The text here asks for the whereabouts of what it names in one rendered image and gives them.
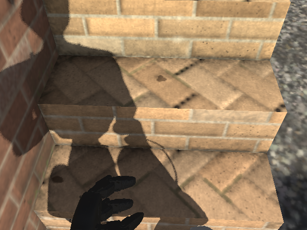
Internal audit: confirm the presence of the left robot hand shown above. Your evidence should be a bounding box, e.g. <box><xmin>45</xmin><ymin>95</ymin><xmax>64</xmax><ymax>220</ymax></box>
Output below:
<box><xmin>69</xmin><ymin>174</ymin><xmax>144</xmax><ymax>230</ymax></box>

